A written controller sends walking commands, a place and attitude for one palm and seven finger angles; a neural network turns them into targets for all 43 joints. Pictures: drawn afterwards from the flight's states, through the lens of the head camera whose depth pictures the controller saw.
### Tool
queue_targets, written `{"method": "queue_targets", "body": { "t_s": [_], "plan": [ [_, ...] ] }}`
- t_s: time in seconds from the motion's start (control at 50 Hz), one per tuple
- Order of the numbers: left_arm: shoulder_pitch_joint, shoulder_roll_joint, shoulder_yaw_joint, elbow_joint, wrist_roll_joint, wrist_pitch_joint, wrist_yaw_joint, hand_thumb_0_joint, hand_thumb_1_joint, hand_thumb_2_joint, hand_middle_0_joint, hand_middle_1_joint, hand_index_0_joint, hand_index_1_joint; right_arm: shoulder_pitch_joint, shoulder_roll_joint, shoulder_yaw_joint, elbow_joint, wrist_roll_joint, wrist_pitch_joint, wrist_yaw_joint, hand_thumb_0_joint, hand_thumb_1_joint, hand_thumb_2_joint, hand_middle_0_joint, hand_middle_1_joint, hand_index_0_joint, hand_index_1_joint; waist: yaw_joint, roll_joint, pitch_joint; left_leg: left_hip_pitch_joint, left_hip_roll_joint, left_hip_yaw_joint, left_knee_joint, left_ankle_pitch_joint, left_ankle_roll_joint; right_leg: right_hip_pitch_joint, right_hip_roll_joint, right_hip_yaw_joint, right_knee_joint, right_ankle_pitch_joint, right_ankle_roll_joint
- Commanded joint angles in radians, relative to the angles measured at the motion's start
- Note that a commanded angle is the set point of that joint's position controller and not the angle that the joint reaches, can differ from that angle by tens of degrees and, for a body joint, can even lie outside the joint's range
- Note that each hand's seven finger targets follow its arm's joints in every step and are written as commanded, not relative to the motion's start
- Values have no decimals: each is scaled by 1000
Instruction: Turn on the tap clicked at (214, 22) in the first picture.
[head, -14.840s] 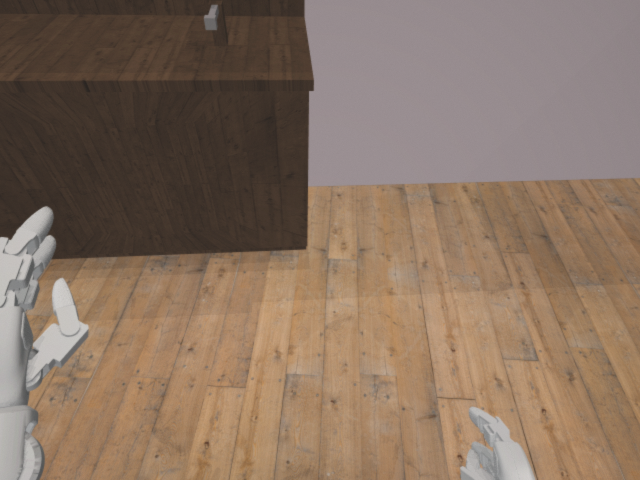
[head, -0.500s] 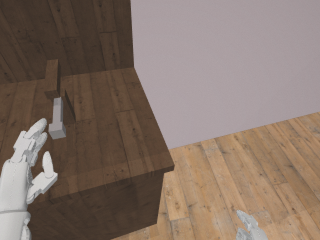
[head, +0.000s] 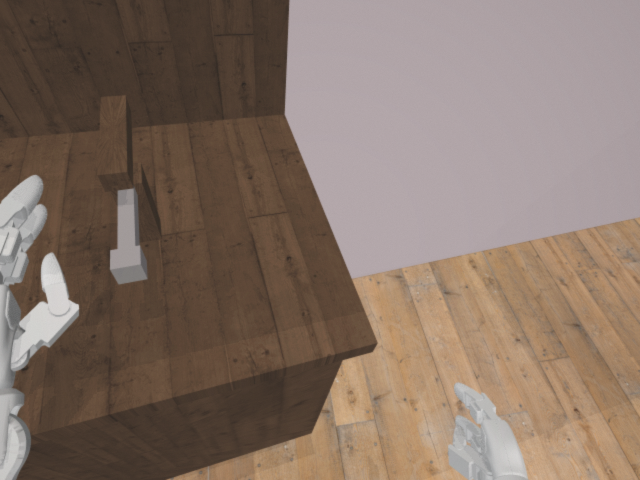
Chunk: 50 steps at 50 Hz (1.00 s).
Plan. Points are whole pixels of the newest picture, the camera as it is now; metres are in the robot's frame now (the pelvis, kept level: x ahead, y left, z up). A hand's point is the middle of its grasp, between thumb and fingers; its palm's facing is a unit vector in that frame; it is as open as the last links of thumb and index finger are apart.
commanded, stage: come to a stop and stand still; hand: left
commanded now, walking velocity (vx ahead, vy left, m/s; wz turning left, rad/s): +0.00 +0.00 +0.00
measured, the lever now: (129, 264) +0.29 +0.24 +0.12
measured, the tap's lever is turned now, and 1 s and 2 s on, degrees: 0 0 0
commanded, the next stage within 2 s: look again from close up in 0.02 s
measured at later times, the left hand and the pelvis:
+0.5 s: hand (69, 321) +0.20 +0.24 +0.16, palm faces +0.42 -0.85 -0.32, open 7.4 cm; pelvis -0.01 -0.01 +0.00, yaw +1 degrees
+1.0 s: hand (130, 340) +0.19 +0.19 +0.17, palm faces +0.38 -0.85 -0.37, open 7.4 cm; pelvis -0.02 -0.06 +0.00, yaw -1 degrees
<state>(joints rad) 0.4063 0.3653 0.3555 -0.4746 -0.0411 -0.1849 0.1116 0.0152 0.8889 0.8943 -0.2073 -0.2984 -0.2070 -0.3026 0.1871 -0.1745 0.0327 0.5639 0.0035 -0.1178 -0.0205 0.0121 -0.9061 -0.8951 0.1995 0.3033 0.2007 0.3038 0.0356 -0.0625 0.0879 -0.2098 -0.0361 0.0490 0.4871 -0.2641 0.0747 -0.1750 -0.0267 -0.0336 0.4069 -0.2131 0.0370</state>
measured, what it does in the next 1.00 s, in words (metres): shifts its weight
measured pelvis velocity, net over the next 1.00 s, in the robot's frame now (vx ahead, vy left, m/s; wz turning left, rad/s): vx -0.02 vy -0.06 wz -0.01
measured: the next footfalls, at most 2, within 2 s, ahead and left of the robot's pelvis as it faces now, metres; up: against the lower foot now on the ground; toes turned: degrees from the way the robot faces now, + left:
right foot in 1.90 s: -0.05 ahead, -0.21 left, +0.00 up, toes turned +4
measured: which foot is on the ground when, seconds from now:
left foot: down 0.00-1.00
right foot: down 0.00-1.00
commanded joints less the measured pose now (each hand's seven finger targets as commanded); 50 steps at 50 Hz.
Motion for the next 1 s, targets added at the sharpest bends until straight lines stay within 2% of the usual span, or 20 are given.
{"method": "queue_targets", "body": {
  "t_s": [0.0, 0.04, 0.06, 0.16, 0.32, 0.34, 0.36, 0.44, 0.46, 0.52, 0.58, 0.64, 0.66, 0.72, 0.74, 0.76, 0.84, 0.86, 0.9, 0.98],
  "plan": [
    [-96, 161, 93, -333, 2, -105, 24, 0, 900, 900, -200, -300, -200, -300, -68, -141, -71, -150, -1, -66, -9, 0, -900, -900, 200, 300, 200, 300, -11, 235, -258, 89, 139, -114, -81, 486, -96, 106, -12, 14, 44, 215, -53],
    [-42, 151, 105, -267, 3, -94, 28, 0, 900, 900, -200, -300, -200, -300, -66, -139, -73, -139, 1, -61, -8, 0, -900, -900, 200, 300, 200, 300, -11, 196, -240, 73, 141, -113, -83, 461, -104, 100, -9, 11, 31, 206, -53],
    [-34, 123, 83, -235, 2, -91, 24, 0, 900, 900, -200, -300, -200, -300, -52, -144, -73, -136, 0, -51, -5, 0, -900, -900, 200, 300, 200, 300, -15, 178, -219, 37, 138, -119, -92, 432, -104, 107, -11, 7, 26, 200, -52],
    [-19, 113, 82, -131, -2, -74, 20, 0, 900, 900, -200, -300, -200, -300, -48, -149, -75, -136, 7, -26, -11, 0, -900, -900, 200, 300, 200, 300, -19, 103, -157, -56, 129, -122, -137, 233, -97, 115, -16, 14, -4, 172, -48],
    [-106, 149, 84, -263, 3, -90, 26, 0, 900, 900, -200, -300, -200, -300, -73, -145, -73, -156, 6, -43, -23, 0, -900, -900, 200, 300, 200, 300, -13, 137, -183, -64, 113, -129, -153, 105, -60, 158, -28, 38, -10, 159, -52],
    [-105, 172, 105, -270, 4, -88, 32, 0, 900, 900, -200, -300, -200, -300, -86, -140, -70, -152, 7, -46, -27, 0, -900, -900, 200, 300, 200, 300, -11, 144, -183, -53, 114, -123, -149, 91, -62, 147, -31, 41, -17, 154, -51],
    [-103, 144, 81, -258, 3, -89, 31, 0, 900, 900, -200, -300, -200, -300, -76, -144, -68, -150, 3, -46, -27, 0, -900, -900, 200, 300, 200, 300, -13, 145, -173, -72, 110, -128, -156, 68, -56, 149, -30, 39, -20, 138, -52],
    [-64, 154, 106, -216, 4, -84, 37, 0, 900, 900, -200, -300, -200, -300, -69, -143, -74, -138, 5, -49, -28, 0, -900, -900, 200, 300, 200, 300, -11, 126, -176, -46, 106, -118, -136, 92, -60, 135, -36, 56, -37, 153, -58],
    [-66, 127, 82, -204, 1, -83, 33, 0, 900, 900, -200, -300, -200, -300, -59, -144, -72, -135, 3, -44, -26, 0, -900, -900, 200, 300, 200, 300, -15, 116, -172, -47, 107, -127, -146, 103, -63, 128, -29, 49, -38, 145, -57],
    [-70, 126, 81, -170, -4, -74, 28, 0, 900, 900, -200, -300, -200, -300, -61, -143, -76, -144, 10, -35, -24, 0, -900, -900, 200, 300, 200, 300, -15, 116, -144, -48, 129, -137, -166, 158, -74, 116, -14, 39, -29, 146, -47],
    [-84, 118, 69, -153, -8, -61, 23, 0, 900, 900, -200, -300, -200, -300, -65, -141, -77, -149, 14, -24, -22, 0, -900, -900, 200, 300, 200, 300, -17, 121, -116, -75, 153, -145, -193, 116, -71, 103, -4, 34, -19, 108, -40],
    [-102, 141, 87, -198, -7, -57, 24, 0, 900, 900, -200, -300, -200, -300, -82, -137, -79, -157, 15, -21, -21, 0, -900, -900, 200, 300, 200, 300, -15, 143, -128, -78, 171, -137, -192, 79, -63, 103, -3, 36, -6, 94, -39],
    [-101, 123, 68, -205, -10, -58, 21, 0, 900, 900, -200, -300, -200, -300, -74, -139, -78, -161, 13, -19, -19, 0, -900, -900, 200, 300, 200, 300, -17, 141, -135, -90, 170, -143, -194, 70, -58, 110, -1, 33, -1, 92, -39],
    [-89, 147, 92, -262, -13, -62, 22, 0, 900, 900, -200, -300, -200, -300, -73, -135, -84, -172, 13, -23, -13, 0, -900, -900, 200, 300, 200, 300, -12, 158, -180, -59, 175, -135, -152, 143, -57, 119, -9, 39, 3, 133, -42],
    [-70, 177, 126, -272, -15, -57, 27, 0, 900, 900, -200, -300, -200, -300, -79, -132, -85, -169, 14, -23, -14, 0, -900, -900, 200, 300, 200, 300, -11, 148, -195, -39, 175, -125, -132, 163, -58, 113, -11, 41, -4, 147, -43],
    [-65, 144, 97, -280, -20, -58, 22, 0, 900, 900, -200, -300, -200, -300, -70, -134, -84, -170, 11, -21, -12, 0, -900, -900, 200, 300, 200, 300, -14, 143, -200, -46, 169, -128, -125, 183, -58, 117, -10, 36, -5, 158, -44],
    [-6, 179, 140, -284, -28, -53, 22, 0, 900, 900, -200, -300, -200, -300, -74, -131, -90, -169, 13, -25, -15, 0, -900, -900, 200, 300, 200, 300, -12, 155, -215, -15, 179, -113, -79, 221, -61, 84, -23, 58, -9, 197, -51],
    [-2, 150, 116, -271, -33, -50, 18, 0, 900, 900, -200, -300, -200, -300, -60, -135, -88, -167, 8, -20, -14, 0, -900, -900, 200, 300, 200, 300, -17, 142, -209, -40, 175, -116, -81, 210, -60, 91, -22, 52, -9, 191, -51],
    [7, 160, 125, -264, -37, -48, 14, 0, 900, 900, -200, -300, -200, -300, -64, -136, -95, -173, 11, -23, -18, 0, -900, -900, 200, 300, 200, 300, -15, 147, -186, -47, 183, -108, -69, 188, -58, 57, -30, 76, -15, 194, -52],
    [13, 154, 118, -248, -47, -42, 4, 0, 900, 900, -200, -300, -200, -300, -52, -136, -96, -169, 8, -20, -26, 0, -900, -900, 200, 300, 200, 300, -18, 87, -164, -52, 178, -88, -29, 207, -63, 8, -44, 96, -29, 244, -51]
  ]
}}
